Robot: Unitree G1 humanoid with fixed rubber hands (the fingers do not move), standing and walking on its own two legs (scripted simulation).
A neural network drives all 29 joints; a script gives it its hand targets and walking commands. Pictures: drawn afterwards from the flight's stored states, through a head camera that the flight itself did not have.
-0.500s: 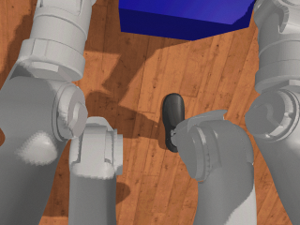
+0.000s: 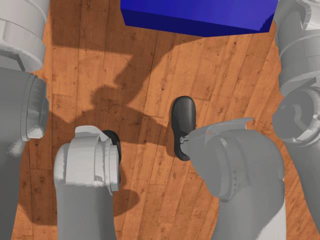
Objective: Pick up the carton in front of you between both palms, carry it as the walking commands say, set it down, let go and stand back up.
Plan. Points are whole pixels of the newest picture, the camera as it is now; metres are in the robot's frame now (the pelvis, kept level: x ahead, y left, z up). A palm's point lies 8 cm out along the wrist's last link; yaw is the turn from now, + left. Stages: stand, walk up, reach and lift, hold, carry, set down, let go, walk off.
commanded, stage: set down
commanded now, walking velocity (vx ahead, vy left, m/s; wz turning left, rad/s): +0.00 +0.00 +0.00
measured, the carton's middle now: out of the picture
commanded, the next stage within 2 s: let go in 1.06 s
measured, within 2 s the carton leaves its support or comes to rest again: neither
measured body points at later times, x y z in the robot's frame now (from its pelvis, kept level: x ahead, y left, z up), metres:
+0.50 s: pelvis +0.00 +0.00 +0.08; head +0.36 -0.03 +0.34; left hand +0.64 +0.09 -0.03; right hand +0.55 -0.28 -0.03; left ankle +0.07 +0.11 -0.34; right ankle +0.15 -0.13 -0.34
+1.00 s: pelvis +0.02 +0.00 +0.21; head +0.36 -0.03 +0.50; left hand +0.65 +0.09 +0.12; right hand +0.54 -0.30 +0.11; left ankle +0.07 +0.11 -0.34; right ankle +0.15 -0.13 -0.34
